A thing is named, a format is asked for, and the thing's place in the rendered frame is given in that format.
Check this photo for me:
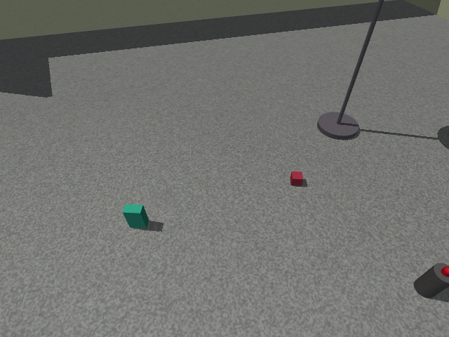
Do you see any floor lamp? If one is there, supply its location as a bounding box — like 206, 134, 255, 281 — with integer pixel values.
317, 0, 384, 140

